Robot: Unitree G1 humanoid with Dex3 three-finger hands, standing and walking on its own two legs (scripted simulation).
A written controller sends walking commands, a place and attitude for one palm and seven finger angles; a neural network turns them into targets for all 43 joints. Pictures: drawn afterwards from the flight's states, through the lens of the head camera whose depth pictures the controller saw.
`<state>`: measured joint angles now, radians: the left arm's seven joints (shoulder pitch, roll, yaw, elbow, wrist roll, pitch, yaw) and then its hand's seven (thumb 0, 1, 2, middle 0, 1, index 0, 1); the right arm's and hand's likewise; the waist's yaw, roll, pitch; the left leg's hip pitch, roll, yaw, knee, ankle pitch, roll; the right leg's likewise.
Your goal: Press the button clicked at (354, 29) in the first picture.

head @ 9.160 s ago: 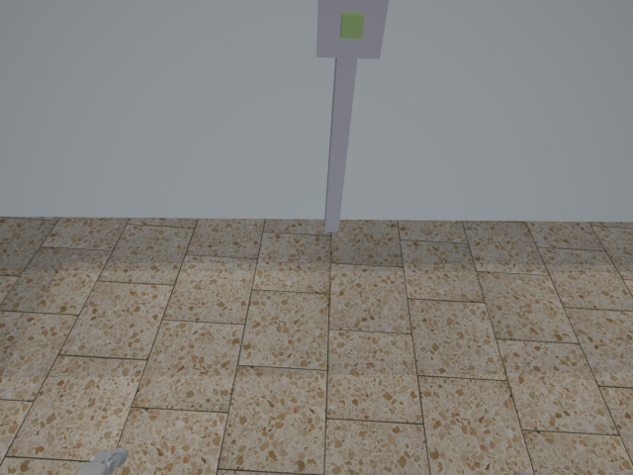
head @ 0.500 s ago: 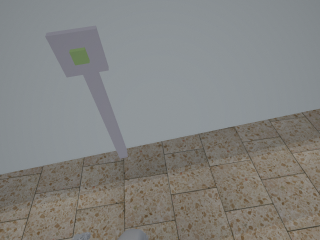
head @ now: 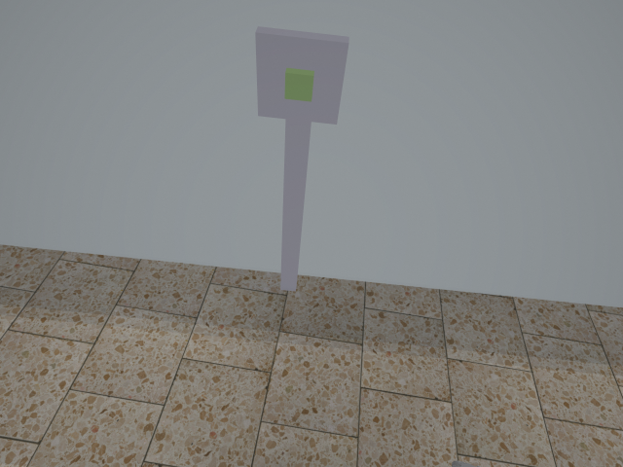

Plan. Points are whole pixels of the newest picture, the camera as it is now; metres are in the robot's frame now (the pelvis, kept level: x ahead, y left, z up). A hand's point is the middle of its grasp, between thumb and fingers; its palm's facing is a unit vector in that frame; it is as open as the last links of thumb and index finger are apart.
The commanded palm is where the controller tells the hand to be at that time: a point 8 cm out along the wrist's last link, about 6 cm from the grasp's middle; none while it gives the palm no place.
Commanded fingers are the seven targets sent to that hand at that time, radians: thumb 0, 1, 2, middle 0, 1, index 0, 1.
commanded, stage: take the last steps up to it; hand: left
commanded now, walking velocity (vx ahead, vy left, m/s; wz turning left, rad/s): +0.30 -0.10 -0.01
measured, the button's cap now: (299, 84) +0.80 +0.11 +0.08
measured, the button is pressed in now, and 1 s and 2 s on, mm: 0 0 0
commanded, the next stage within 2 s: come to a stop and stand still in 0.98 s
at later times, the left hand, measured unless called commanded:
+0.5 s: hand out of the picture +0.10 +0.09 -0.16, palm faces +0.05 -0.97 -0.24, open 7.3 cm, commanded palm none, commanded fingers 0.00 0.90 0.90 -0.20 -0.30 -0.20 -0.30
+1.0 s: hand out of the picture +0.06 +0.02 -0.17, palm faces +0.21 -0.97 -0.12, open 7.4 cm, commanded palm none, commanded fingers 0.00 0.90 0.90 -0.20 -0.30 -0.20 -0.30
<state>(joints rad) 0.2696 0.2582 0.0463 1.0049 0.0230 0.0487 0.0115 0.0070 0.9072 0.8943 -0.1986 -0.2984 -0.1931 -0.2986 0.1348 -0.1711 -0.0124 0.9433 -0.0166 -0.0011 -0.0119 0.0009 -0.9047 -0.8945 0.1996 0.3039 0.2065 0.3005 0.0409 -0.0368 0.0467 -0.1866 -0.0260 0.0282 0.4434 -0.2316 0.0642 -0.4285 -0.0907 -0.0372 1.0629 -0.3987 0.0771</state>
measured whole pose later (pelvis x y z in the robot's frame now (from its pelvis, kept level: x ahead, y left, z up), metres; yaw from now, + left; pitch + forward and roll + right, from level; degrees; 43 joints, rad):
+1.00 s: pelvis +0.23 -0.08 -0.02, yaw +2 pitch +0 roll +0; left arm 0.58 0.05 0.00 1.22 0.03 -0.07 0.03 0.00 0.90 0.89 -0.20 -0.30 -0.20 -0.30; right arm 0.06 -0.12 -0.03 1.02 -0.02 -0.04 0.01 0.00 -0.91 -0.90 0.19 0.30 0.20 0.30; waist 0.08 0.01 0.05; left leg -0.39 0.02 0.14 0.58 -0.16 0.06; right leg 0.05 0.01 -0.14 0.46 -0.45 -0.04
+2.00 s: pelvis +0.24 -0.11 +0.00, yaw +2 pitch +0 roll +2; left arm 0.30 0.19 0.05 1.05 0.04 0.03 0.02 0.00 0.90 0.89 -0.20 -0.30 -0.20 -0.30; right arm 0.23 -0.22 -0.06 1.03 -0.02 0.03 0.01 0.00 -0.91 -0.90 0.19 0.30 0.20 0.30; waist 0.06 -0.02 0.00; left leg -0.18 0.01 0.05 0.56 -0.39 -0.02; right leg -0.31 -0.06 -0.06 0.38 -0.09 -0.01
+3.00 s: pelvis +0.27 -0.11 -0.01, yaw +4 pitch -1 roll -1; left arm 0.26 0.15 0.00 1.13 0.02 -0.04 0.05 0.00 0.92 0.89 -0.20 -0.30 -0.20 -0.30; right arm 0.24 -0.17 -0.02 1.09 -0.01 -0.01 -0.04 0.01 -0.92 -0.89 0.20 0.30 0.20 0.30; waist 0.00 0.03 0.06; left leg -0.14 0.06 0.06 0.52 -0.36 -0.01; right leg -0.22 0.00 -0.11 0.46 -0.23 -0.02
